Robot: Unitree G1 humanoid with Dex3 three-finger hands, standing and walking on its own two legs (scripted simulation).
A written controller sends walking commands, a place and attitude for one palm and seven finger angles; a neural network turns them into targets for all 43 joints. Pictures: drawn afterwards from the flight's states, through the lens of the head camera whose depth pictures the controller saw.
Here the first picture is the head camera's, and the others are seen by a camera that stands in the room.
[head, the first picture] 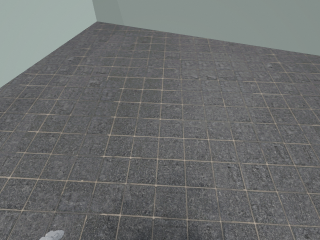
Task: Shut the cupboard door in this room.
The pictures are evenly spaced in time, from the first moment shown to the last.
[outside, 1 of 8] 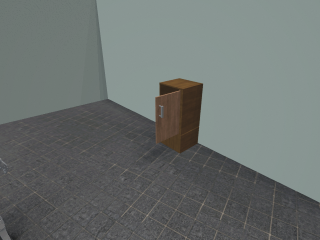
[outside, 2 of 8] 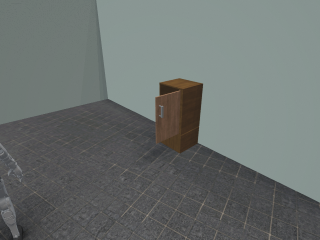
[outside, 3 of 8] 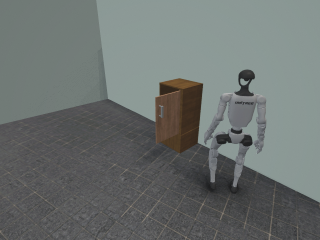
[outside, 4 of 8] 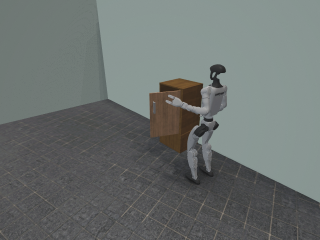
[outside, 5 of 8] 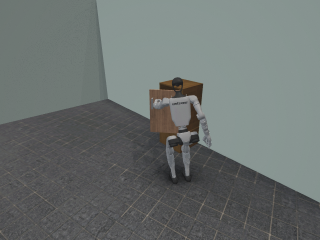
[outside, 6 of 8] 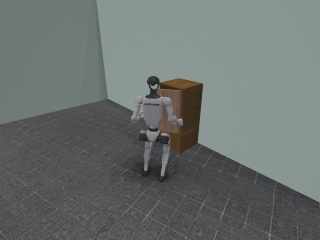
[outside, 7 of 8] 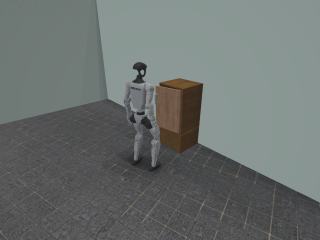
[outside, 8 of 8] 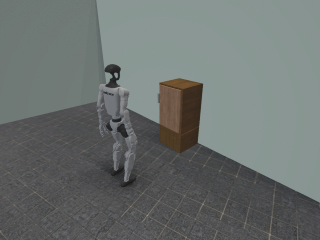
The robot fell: no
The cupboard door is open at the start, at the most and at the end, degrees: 89 89 0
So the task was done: yes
